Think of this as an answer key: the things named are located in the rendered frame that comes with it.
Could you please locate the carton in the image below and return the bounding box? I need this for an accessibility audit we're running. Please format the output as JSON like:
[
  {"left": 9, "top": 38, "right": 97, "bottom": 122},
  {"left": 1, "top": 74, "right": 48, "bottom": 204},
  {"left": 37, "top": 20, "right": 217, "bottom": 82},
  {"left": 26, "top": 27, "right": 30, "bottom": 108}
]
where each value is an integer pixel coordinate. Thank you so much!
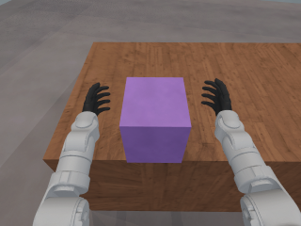
[{"left": 119, "top": 77, "right": 192, "bottom": 163}]

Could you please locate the left robot upper arm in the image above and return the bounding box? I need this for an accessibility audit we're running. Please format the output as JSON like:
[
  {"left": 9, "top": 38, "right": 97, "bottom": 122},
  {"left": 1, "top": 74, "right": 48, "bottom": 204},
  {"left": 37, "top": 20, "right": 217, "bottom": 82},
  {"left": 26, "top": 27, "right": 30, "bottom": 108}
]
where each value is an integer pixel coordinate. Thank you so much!
[{"left": 34, "top": 197, "right": 89, "bottom": 226}]

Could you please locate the robot right forearm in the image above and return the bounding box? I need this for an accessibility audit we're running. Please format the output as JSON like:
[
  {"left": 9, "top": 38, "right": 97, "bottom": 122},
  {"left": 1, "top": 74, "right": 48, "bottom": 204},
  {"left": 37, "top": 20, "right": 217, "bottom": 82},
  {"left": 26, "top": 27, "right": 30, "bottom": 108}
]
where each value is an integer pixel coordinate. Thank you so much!
[{"left": 214, "top": 110, "right": 301, "bottom": 218}]

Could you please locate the robot left forearm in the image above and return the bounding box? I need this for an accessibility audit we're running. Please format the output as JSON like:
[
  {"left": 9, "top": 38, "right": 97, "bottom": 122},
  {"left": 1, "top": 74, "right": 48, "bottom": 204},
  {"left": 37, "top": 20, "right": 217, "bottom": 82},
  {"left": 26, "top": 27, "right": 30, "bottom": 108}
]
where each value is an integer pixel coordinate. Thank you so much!
[{"left": 32, "top": 111, "right": 100, "bottom": 226}]

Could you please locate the robot left hand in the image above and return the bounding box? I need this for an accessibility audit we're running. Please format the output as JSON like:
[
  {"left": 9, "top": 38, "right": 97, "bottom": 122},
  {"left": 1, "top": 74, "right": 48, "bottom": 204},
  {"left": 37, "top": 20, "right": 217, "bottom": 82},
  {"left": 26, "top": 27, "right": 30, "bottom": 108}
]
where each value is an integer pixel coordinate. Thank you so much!
[{"left": 82, "top": 82, "right": 111, "bottom": 116}]

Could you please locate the right robot upper arm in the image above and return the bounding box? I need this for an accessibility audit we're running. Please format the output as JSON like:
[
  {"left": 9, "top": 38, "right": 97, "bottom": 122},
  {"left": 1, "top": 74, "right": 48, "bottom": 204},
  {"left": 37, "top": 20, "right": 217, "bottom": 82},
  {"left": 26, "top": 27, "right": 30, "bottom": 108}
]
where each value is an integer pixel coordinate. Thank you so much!
[{"left": 240, "top": 188, "right": 301, "bottom": 226}]

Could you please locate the pedestal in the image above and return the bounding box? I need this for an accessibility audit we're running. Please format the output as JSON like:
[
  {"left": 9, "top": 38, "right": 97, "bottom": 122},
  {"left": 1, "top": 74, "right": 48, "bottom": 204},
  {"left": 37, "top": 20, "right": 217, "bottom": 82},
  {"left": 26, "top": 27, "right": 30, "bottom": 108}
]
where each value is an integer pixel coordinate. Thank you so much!
[{"left": 42, "top": 41, "right": 301, "bottom": 213}]

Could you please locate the robot right hand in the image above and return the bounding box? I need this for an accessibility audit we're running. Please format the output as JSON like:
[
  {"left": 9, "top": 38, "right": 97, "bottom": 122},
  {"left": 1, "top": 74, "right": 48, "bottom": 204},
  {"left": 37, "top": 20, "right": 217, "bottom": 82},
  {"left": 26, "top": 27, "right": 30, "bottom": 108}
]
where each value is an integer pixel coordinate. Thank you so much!
[{"left": 201, "top": 78, "right": 232, "bottom": 117}]

